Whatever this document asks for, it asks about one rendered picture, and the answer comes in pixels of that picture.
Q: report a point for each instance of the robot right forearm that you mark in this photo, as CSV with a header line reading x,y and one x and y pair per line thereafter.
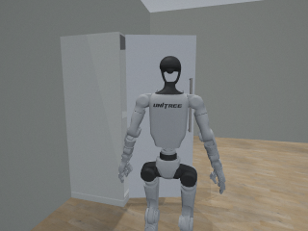
x,y
212,152

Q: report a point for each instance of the left robot hand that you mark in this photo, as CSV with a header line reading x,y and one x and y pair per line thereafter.
x,y
124,169

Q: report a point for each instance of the robot left forearm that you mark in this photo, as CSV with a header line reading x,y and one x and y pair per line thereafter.
x,y
129,143

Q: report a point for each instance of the fridge door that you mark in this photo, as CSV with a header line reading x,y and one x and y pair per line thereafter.
x,y
143,54

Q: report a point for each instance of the left robot upper arm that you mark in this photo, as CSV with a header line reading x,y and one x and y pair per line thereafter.
x,y
142,102

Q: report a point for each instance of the right robot hand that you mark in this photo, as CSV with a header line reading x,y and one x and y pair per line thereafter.
x,y
221,180

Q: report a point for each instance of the right robot upper arm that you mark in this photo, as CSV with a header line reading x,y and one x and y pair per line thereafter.
x,y
201,117

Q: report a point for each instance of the handle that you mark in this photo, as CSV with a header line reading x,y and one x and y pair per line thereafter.
x,y
190,109

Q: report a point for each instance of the robot left shin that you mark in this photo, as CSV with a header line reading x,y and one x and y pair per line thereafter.
x,y
149,227

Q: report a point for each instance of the humanoid robot head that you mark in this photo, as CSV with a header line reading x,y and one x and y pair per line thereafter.
x,y
170,64

